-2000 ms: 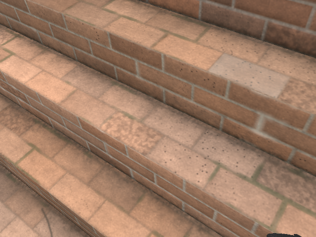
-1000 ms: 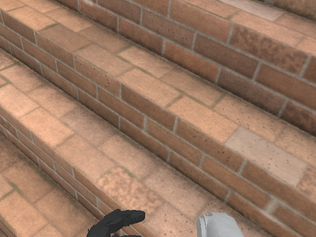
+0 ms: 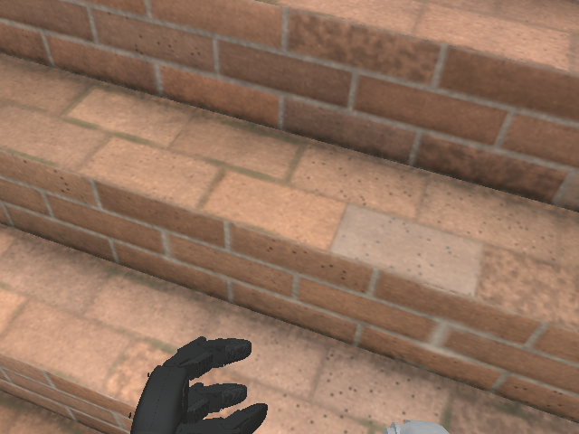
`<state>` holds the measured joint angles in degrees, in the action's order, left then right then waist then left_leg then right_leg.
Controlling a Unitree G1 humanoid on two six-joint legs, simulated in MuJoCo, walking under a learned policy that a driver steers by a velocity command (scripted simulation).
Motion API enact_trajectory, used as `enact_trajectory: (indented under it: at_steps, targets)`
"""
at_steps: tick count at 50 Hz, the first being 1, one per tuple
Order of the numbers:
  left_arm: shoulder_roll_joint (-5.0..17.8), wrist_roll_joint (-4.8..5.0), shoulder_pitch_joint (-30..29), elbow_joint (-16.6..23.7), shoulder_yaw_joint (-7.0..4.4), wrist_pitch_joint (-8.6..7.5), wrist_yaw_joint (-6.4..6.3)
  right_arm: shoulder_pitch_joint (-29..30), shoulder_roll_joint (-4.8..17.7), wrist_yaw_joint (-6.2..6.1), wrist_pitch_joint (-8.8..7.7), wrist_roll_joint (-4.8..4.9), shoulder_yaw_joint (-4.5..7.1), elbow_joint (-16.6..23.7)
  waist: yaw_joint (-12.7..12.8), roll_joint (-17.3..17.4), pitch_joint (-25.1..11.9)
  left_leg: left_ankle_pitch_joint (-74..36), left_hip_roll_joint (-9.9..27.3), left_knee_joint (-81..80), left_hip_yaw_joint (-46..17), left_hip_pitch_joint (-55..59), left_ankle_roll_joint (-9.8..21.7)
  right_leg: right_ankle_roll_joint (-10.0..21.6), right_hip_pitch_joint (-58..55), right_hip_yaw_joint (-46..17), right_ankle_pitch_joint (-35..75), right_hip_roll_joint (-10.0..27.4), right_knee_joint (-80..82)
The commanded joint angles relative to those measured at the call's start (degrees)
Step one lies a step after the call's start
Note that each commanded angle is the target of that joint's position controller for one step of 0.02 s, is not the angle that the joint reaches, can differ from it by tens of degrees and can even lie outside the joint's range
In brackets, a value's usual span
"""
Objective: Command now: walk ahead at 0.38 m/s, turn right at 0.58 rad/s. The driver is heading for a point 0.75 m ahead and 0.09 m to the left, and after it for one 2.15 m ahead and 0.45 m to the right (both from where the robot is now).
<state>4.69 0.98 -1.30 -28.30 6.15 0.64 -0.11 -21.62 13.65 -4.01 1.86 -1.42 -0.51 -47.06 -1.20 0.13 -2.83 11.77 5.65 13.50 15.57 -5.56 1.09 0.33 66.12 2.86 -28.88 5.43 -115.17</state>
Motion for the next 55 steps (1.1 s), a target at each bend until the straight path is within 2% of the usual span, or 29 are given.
enact_trajectory:
  at_steps: [1, 2, 4, 7, 8, 9, 10, 11, 12, 14, 17, 22, 27, 28, 29, 30, 31, 32, 33, 34, 35, 36, 37, 38, 39, 42, 46, 52, 55]
  targets:
    - [-1.38, -0.86, -13.97, 9.69, 1.40, -2.65, 0.22, -7.69, 9.48, 0.37, 0.15, 2.67, 2.34, -0.45, -0.33, 7.00, -5.02, -69.86, 9.45, -2.35, -2.41, -3.33, 8.82, 4.96, -23.77, 5.40, -19.16, -6.84, 23.84]
    - [0.73, -0.81, -8.89, 5.50, -0.04, -3.20, 0.68, -13.14, 7.02, 0.94, -1.31, 1.17, 0.99, -3.21, -1.10, 4.45, -14.71, -88.29, 10.28, 0.55, -3.01, -3.94, 10.01, 7.24, -34.73, 8.90, -11.67, -12.05, 20.26]
    - [6.12, -3.06, 10.18, -0.21, -2.68, -1.39, 0.32, -5.69, 16.81, 2.26, -3.13, 2.32, 3.38, -0.81, 7.52, 9.45, -23.34, -70.74, 12.51, 1.72, -4.18, -0.85, 14.57, 7.29, -43.33, 4.62, -12.47, -13.55, 26.70]
    - [7.77, -2.03, 7.76, -1.20, -4.14, 1.51, -0.72, 9.15, 16.29, 2.35, -2.36, 2.05, 3.59, 5.38, 12.27, 12.91, -8.80, -50.16, 13.08, 8.29, -9.16, -1.75, 15.67, 5.47, -39.77, -0.69, -17.07, -13.88, 51.71]
    - [8.93, -3.31, 2.79, -0.55, -4.39, 1.23, -1.76, 9.49, 8.41, 2.59, -1.65, 0.31, 1.61, 8.91, 7.79, 1.58, -4.81, -51.12, 6.18, 18.09, -6.05, -14.56, 12.42, 9.14, -39.53, -16.96, -20.55, -9.04, 54.21]
    - [10.50, -4.83, 8.87, -1.43, -5.19, 1.01, -2.64, 12.04, 5.91, 3.19, -2.34, -0.37, 0.59, 11.25, 9.88, -9.26, -6.28, -24.08, 0.83, 34.23, -9.30, -22.56, 11.66, 12.39, -40.69, -34.48, -23.20, -2.14, 66.78]
    - [13.02, -6.91, 11.17, -2.34, -5.66, -0.47, -2.92, 17.40, 5.48, 4.43, -3.35, 1.71, 1.27, 14.74, 9.36, -13.13, -7.39, -8.44, -3.93, 63.37, -18.08, -28.46, 9.98, 14.94, -38.49, -45.47, -17.54, 2.74, 79.18]
    - [11.78, -5.98, 11.78, -3.94, -5.44, -2.54, -2.07, 19.70, 1.94, 5.34, -3.69, 3.28, 0.84, 17.47, 6.98, -9.96, -4.68, 0.07, -8.80, 83.62, -25.57, -35.59, 7.39, 15.67, -35.39, -44.00, -12.50, 5.26, 80.50]
    - [7.78, -4.59, 8.49, -5.54, -4.60, -3.60, -1.12, 17.24, -1.42, 5.63, -3.73, 3.18, -0.12, 18.31, 2.32, -9.34, 0.74, 3.87, -9.85, 93.98, -27.27, -42.31, 6.03, 14.17, -28.15, -36.78, -15.75, 6.13, 75.54]
    - [2.30, -2.66, 4.84, -8.32, -3.69, -4.60, -0.06, 7.13, -0.53, 5.07, -2.66, 1.36, -0.09, 15.55, -3.94, -6.24, 6.10, -0.15, -8.67, 94.36, -24.13, -41.80, 3.57, 9.19, -19.76, -23.64, -15.47, 5.11, 68.24]
    - [4.14, -3.18, 2.77, -10.27, -4.23, -6.24, -0.29, 2.49, 1.67, 4.11, -1.18, 1.28, 0.64, 13.28, -6.60, -3.37, 4.64, -9.37, -9.19, 98.79, -19.86, -39.54, 1.63, 9.93, -16.80, -21.76, -15.76, 8.89, 67.78]
    - [8.25, -4.71, 4.40, -8.68, -5.84, -6.48, -1.86, 9.09, 3.93, 3.12, -0.12, 1.58, 2.11, 15.97, -3.69, -4.11, -1.13, -14.43, -4.93, 90.56, -19.58, -42.13, -0.01, 8.95, -27.00, -20.73, -13.29, 14.64, 66.79]
    - [10.97, -3.66, -2.14, -5.96, -6.46, -5.71, -2.18, 4.44, 1.95, 2.68, 2.75, 2.48, 2.05, 13.37, -5.76, -5.76, -0.84, -9.57, -1.47, 49.14, -9.65, -19.77, 2.68, 3.12, -18.85, -4.48, -8.91, 14.15, 58.55]
    - [9.82, -2.00, -2.17, -5.76, -6.18, -5.34, -2.04, 1.58, 1.54, 2.81, 3.20, 1.62, 2.45, 10.91, -5.77, -3.05, -0.54, -13.10, -1.83, 35.28, -6.13, -14.43, 4.33, 2.26, -19.03, -1.22, -8.02, 13.92, 53.14]
    - [7.25, 0.34, -9.25, -4.51, -5.66, -5.44, -1.20, -12.08, -1.67, 3.23, 2.62, 0.43, 2.67, 5.61, -12.58, -3.39, -3.33, -24.00, 1.28, 17.39, -7.08, -11.03, 6.87, 0.95, -27.12, 1.46, -1.70, 14.89, 39.56]
    - [2.76, 0.97, -12.87, -2.52, -4.20, -6.18, -0.43, -20.57, -2.70, 3.86, 0.89, -0.75, 2.53, -0.75, -14.42, 0.40, -6.56, -43.32, 2.52, 2.16, -4.52, -4.98, 8.04, -0.22, -32.61, 6.53, 9.80, 14.59, 26.52]
    - [0.68, 2.08, -11.61, -2.10, -3.01, -5.48, 0.19, -23.03, -6.00, 4.60, -0.34, -1.36, 1.88, -5.18, -14.84, 3.85, -4.83, -38.98, 3.14, -13.26, -7.19, -6.17, 9.86, 0.78, -35.46, 11.14, 7.30, 9.62, 6.17]
    - [-5.09, 1.18, -13.07, -0.12, -1.99, -4.81, 1.35, -16.80, -4.43, 6.14, -1.55, -3.04, 1.52, -6.98, -8.61, 11.05, 1.01, -41.94, 0.76, -1.71, -9.64, -9.48, 7.07, 2.75, -26.39, 12.24, -8.48, 5.93, -13.34]
    - [-7.98, -0.31, -14.28, 3.96, -1.69, -6.77, 2.09, -15.80, 3.14, 6.94, -3.15, -3.87, 2.69, -6.90, -4.64, 17.56, 0.28, -76.88, 0.98, 8.73, -16.95, -5.98, 1.11, 0.52, -14.97, 10.25, -11.80, 3.63, -29.62]
    - [-4.32, -2.95, -4.87, 2.94, -2.54, -8.35, 3.06, -14.85, 5.77, 7.18, -3.08, -3.36, 3.84, -4.88, -0.13, 8.74, -6.02, -76.92, -1.02, 21.19, -29.07, 10.69, 1.15, -1.63, 3.13, 5.62, -3.62, -2.36, -30.59]
    - [-4.53, -4.18, -6.98, 1.89, -1.75, -9.87, 3.16, -18.80, 9.43, 6.29, -3.16, -2.40, 5.39, -3.96, -4.28, 2.81, -14.08, -63.40, 1.81, 17.25, -39.25, 20.07, 2.56, -4.21, 10.12, 3.27, -0.48, -2.51, -31.01]
    - [-8.01, -4.71, -22.93, 4.95, -0.38, -10.13, 3.37, -28.67, 5.53, 5.03, -4.40, -1.02, 4.77, -7.82, -12.53, 3.30, -13.73, -54.00, -0.46, 13.54, -42.87, 14.77, 0.66, -6.58, 10.83, 5.45, -5.31, -1.27, -29.67]
    - [-8.95, -4.85, -25.36, 6.97, 0.07, -10.02, 3.19, -27.90, 1.33, 3.93, -5.16, -0.37, 3.54, -8.22, -11.33, -3.97, -15.48, -37.72, 0.13, 8.94, -50.54, 14.54, 2.03, -7.17, 7.81, 2.71, 1.28, -2.12, -23.24]
    - [-10.61, -3.36, -17.03, 8.07, 0.73, -9.23, 3.16, -16.57, 5.86, 2.17, -6.43, 0.59, 3.98, -4.48, -3.04, -0.73, -19.53, -15.41, 8.18, 1.21, -72.60, 14.84, 9.51, -7.34, 5.86, -5.76, 8.07, -2.34, -17.22]
    - [-5.21, -1.54, -11.48, 3.77, -1.29, -7.75, 2.77, -9.17, 6.18, 0.71, -6.25, 0.81, 3.92, -1.79, 0.37, -5.46, -20.37, 2.82, 11.07, 0.57, -74.61, 20.86, 9.99, -5.50, 9.45, -9.76, 15.15, -2.76, -17.26]
    - [-1.09, -1.15, -12.16, -1.48, -3.14, -6.29, 0.93, -9.41, 1.44, 0.34, -4.64, 0.52, 2.48, 0.23, -0.64, -1.27, -8.86, 15.27, 6.18, -0.56, -64.06, 20.20, 4.34, -1.96, 13.28, -8.30, 24.14, -7.16, -13.73]
    - [-3.39, -0.54, -12.33, -5.99, -3.34, -5.78, 1.61, -21.85, -7.69, 0.15, -2.59, -1.27, -0.01, -6.05, -3.47, 8.80, 0.09, 9.57, 2.81, 2.48, -50.18, 11.90, 3.26, 2.02, 15.97, -3.67, 27.06, -8.68, -18.52]
    - [-10.17, 0.20, -17.74, -6.08, -0.51, -5.21, 0.96, -25.69, -7.34, 0.11, -0.97, -2.32, -0.93, -10.17, -7.52, 9.43, 8.10, 13.71, 1.58, 1.29, -45.76, -0.31, -1.79, 3.37, 29.87, -4.83, 25.97, -10.98, -22.89]
    - [-9.43, 0.71, -20.34, -4.97, 0.41, -5.61, -0.65, -22.02, -6.93, -0.32, -0.77, -1.96, -1.69, -11.10, -7.01, 10.63, 8.55, 13.75, 2.18, -3.54, -44.80, -6.83, -1.46, 2.46, 30.30, -3.39, 26.55, -12.08, -19.69]
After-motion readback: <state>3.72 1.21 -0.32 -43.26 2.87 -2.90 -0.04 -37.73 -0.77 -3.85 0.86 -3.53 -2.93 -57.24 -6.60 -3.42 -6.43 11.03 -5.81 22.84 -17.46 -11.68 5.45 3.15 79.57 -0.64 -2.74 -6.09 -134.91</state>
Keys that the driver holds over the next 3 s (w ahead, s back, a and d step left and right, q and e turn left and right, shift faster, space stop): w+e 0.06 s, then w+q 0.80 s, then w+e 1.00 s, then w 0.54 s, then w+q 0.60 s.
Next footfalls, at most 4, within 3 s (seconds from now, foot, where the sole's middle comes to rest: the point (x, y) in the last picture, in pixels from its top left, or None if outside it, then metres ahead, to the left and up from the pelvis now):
0.14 right None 0.06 -0.14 -0.57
0.64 left None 0.01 0.17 -0.79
1.46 right None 0.18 0.05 -0.57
1.90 left None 0.28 0.34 -0.57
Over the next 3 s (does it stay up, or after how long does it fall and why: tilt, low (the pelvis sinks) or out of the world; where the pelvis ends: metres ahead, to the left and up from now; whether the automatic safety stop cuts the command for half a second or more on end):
stays up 0.39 0.15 0.42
